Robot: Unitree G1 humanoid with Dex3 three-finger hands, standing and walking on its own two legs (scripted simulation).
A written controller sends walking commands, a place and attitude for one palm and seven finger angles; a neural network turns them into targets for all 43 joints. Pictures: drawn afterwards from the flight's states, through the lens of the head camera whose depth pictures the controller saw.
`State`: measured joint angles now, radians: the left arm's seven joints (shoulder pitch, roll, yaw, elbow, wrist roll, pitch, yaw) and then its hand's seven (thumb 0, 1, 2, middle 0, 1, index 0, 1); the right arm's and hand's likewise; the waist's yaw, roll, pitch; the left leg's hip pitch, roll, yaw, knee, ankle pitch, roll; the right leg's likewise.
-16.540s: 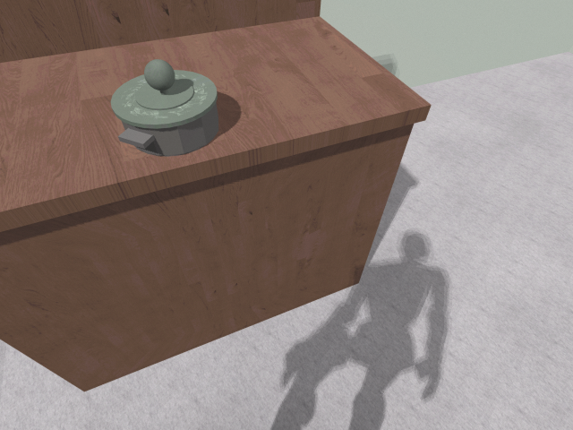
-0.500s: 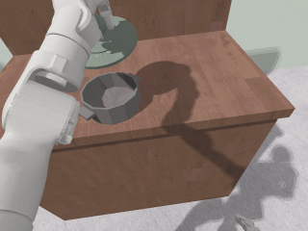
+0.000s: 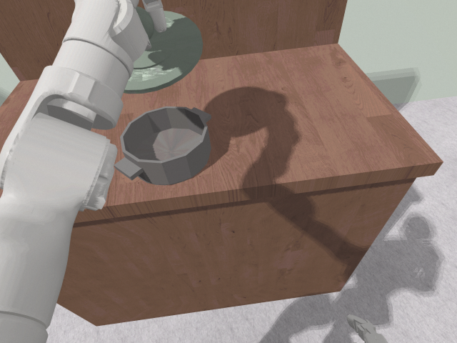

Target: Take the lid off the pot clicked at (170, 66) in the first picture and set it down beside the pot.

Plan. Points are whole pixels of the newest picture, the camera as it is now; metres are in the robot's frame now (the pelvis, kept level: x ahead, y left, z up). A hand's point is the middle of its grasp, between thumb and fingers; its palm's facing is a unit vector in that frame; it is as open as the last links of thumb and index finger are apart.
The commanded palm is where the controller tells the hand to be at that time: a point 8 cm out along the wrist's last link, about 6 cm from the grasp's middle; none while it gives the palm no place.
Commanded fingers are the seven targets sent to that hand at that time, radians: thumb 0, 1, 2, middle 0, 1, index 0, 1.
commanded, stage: move the lid sideways beside the pot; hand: left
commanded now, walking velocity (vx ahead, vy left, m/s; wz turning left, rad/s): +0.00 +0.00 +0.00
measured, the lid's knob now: (136, 25) +0.50 +0.13 +0.32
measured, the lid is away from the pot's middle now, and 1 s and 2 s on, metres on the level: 0.02 0.13 0.25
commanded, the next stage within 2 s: none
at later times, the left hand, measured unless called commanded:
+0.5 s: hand (83, 42) +0.46 +0.20 +0.32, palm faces -0.11 -0.13 -0.99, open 7.2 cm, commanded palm +0.44 +0.20 +0.39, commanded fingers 0.00 0.63 1.06 -0.77 -1.01 -0.86 -1.06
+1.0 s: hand (45, 45) +0.45 +0.25 +0.32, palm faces -0.09 -0.12 -0.99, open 7.2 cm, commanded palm +0.42 +0.25 +0.39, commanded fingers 0.00 0.63 1.06 -0.77 -1.01 -0.86 -1.06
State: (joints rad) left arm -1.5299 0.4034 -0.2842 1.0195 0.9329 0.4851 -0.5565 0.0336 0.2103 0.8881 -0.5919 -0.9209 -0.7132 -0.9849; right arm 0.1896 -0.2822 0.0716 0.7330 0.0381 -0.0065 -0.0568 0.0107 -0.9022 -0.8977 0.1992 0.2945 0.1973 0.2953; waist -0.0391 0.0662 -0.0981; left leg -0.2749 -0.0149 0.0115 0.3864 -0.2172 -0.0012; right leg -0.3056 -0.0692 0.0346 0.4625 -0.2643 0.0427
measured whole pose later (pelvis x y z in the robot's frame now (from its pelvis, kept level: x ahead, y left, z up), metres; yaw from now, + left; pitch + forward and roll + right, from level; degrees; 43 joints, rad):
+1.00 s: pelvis +0.00 +0.00 +0.00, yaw +1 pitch +6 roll +1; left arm -1.38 0.68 -0.21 0.91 0.98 0.39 -0.61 0.04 0.21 0.89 -0.59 -0.92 -0.72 -0.99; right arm 0.19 -0.29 0.08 0.69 0.07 0.08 -0.05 0.01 -0.90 -0.90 0.20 0.29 0.20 0.30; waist -0.04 0.06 -0.08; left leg -0.30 -0.01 -0.01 0.43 -0.24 0.00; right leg -0.30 -0.06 0.01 0.46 -0.26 0.04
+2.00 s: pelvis +0.00 +0.00 +0.00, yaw +1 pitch +7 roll +0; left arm -1.29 0.91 -0.09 0.91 1.02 0.30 -0.60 0.04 0.21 0.89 -0.59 -0.92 -0.72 -0.99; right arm 0.20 -0.31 0.07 0.67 0.09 0.13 -0.06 0.01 -0.90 -0.90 0.20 0.29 0.20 0.30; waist -0.05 0.06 -0.05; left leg -0.31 0.00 -0.02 0.44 -0.24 0.00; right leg -0.28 -0.05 0.00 0.41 -0.24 0.04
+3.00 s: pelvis +0.01 +0.00 +0.00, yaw +2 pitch +7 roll +0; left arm -1.18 0.83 -0.09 0.93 0.97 0.31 -0.57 0.04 0.22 0.89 -0.59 -0.92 -0.72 -0.99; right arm 0.20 -0.31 0.07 0.67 0.08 0.12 -0.07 0.01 -0.90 -0.90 0.20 0.29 0.20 0.30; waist -0.06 0.06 -0.04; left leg -0.31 0.01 -0.03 0.46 -0.26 0.00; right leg -0.28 -0.05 -0.01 0.43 -0.26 0.04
